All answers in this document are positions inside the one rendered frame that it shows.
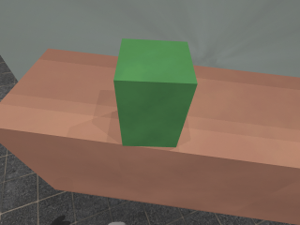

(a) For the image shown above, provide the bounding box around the pedestal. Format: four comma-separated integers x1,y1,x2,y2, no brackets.
0,48,300,225

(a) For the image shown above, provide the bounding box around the carton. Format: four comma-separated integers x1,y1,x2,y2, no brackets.
113,38,198,147

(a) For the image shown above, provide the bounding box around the left robot hand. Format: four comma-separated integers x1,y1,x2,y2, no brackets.
51,215,71,225

